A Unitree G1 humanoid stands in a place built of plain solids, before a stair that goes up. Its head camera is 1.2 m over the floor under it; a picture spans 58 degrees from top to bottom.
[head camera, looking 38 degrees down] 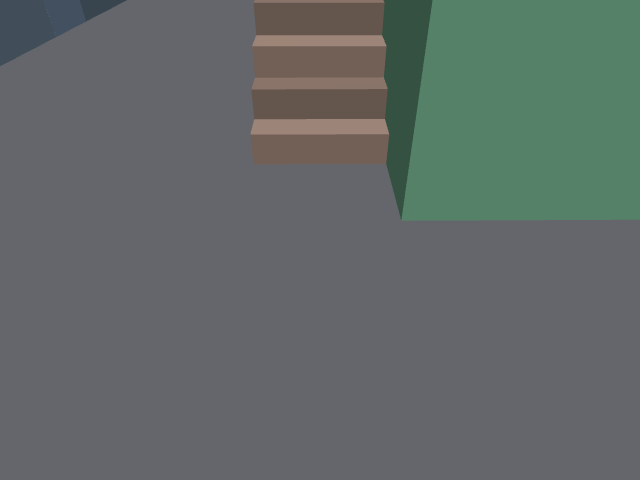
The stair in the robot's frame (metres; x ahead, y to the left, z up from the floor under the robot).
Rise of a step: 0.18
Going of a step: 0.22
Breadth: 0.87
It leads straight ahead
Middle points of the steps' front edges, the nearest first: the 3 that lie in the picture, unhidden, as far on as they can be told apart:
2.25 -0.05 0.18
2.45 -0.05 0.37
2.64 -0.05 0.55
